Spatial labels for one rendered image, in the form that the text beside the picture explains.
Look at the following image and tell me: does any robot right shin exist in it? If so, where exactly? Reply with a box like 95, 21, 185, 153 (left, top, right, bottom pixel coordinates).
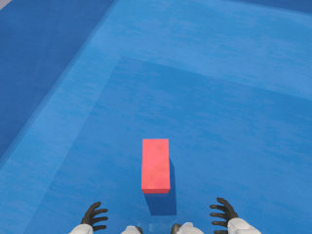
179, 222, 194, 229

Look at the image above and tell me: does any left robot forearm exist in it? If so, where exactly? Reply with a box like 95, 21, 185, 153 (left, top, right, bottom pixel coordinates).
68, 223, 94, 234

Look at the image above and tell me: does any robot right foot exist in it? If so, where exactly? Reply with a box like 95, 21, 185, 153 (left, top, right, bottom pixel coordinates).
171, 223, 182, 234

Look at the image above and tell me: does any robot left hand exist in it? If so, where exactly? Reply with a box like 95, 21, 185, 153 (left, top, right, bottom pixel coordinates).
80, 201, 108, 232

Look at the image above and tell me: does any robot right hand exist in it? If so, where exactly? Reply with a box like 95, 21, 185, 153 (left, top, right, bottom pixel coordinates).
210, 197, 238, 234

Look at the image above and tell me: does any carton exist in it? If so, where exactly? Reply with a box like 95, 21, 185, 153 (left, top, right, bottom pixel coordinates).
141, 138, 171, 194

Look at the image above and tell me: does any right robot forearm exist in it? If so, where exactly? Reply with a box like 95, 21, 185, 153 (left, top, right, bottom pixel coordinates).
227, 217, 261, 234

